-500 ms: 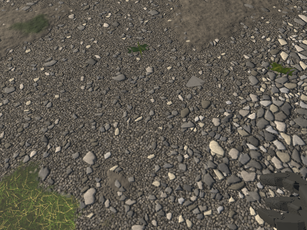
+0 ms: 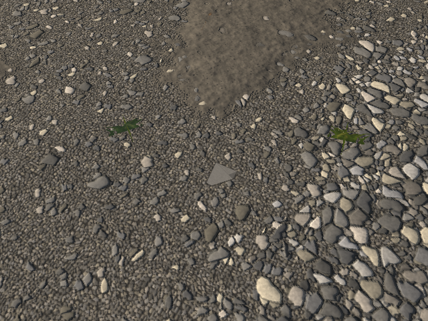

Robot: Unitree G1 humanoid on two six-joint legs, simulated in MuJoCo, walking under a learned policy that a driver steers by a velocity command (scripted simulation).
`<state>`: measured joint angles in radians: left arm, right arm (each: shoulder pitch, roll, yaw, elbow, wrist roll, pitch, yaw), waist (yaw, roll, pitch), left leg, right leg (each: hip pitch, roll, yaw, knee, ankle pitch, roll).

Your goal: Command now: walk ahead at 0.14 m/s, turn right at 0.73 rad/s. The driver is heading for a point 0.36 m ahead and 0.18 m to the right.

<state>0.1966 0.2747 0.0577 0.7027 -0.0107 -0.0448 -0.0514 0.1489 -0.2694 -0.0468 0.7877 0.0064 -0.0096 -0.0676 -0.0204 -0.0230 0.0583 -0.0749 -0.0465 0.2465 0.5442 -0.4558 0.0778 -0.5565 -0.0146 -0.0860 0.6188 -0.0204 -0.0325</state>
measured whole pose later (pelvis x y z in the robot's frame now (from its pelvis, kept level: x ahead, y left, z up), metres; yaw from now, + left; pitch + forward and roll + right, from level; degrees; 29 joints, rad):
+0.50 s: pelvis +0.12 +0.04 +0.01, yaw -29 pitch +2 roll +1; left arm 0.14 0.35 0.11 0.53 -0.02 0.07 0.03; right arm 0.11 -0.29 -0.08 0.75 -0.01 -0.02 -0.02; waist 0.01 -0.05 0.04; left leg -0.35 -0.07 -0.13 0.49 -0.15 -0.01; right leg -0.44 0.21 0.32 0.69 -0.35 -0.02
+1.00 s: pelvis +0.11 +0.02 +0.01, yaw -58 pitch +3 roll +2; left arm 0.18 0.32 0.09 0.56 0.00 0.05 -0.01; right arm 0.11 -0.33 -0.11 0.71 0.00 0.01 -0.01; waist -0.01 0.03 0.07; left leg -0.47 0.09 0.06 1.03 -0.52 -0.07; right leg -0.37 -0.01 0.00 0.63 -0.31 -0.04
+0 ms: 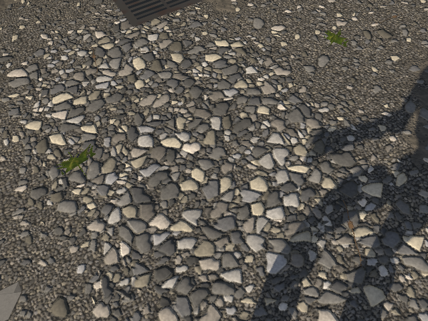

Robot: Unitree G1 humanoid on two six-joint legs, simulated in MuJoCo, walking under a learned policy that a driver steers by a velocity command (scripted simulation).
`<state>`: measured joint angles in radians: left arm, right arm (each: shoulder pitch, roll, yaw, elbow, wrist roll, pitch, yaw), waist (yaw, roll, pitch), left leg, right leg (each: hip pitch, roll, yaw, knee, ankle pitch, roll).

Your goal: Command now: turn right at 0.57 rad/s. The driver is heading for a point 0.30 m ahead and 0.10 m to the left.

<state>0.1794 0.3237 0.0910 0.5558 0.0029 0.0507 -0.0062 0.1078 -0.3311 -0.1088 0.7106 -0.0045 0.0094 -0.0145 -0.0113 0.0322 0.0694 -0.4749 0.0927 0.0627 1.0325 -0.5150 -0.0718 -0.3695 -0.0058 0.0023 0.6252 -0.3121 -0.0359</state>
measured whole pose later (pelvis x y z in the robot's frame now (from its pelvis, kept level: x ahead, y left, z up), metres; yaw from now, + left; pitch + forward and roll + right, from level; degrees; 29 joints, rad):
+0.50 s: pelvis +0.02 +0.03 +0.00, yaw +14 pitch +3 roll -1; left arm 0.08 0.30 0.09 0.69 0.01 0.03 0.03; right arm 0.23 -0.31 -0.08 0.64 0.00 0.02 0.01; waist -0.02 -0.05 0.06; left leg -0.34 -0.01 0.03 0.64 -0.35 0.06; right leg -0.44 -0.03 -0.03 1.01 -0.55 0.05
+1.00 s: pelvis +0.09 +0.03 +0.01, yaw +29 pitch +1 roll -1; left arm 0.17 0.27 0.05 0.75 0.01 -0.03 -0.01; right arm 0.12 -0.24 -0.01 0.62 -0.03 0.02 -0.02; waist 0.03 0.02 0.01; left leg -0.20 -0.10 -0.21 0.55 -0.35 0.02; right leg -0.29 0.04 0.07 0.52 -0.25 0.00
